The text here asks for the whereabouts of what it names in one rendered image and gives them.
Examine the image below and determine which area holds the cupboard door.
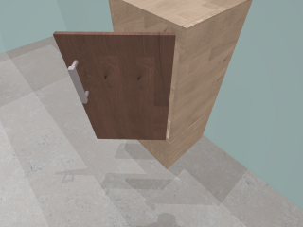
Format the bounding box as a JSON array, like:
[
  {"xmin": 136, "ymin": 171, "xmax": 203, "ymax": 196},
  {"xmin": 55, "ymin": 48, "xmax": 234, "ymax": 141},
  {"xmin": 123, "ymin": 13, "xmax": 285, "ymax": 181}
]
[{"xmin": 53, "ymin": 31, "xmax": 176, "ymax": 140}]

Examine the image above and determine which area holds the handle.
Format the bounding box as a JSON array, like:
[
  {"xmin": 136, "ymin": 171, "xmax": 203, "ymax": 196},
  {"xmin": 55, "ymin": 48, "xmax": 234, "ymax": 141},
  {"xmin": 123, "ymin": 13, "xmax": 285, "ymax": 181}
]
[{"xmin": 67, "ymin": 60, "xmax": 89, "ymax": 104}]

